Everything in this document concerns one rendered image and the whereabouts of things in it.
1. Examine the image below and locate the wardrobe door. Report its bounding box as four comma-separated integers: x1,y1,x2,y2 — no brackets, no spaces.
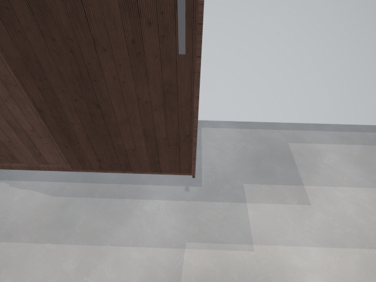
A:
0,52,69,165
0,0,197,173

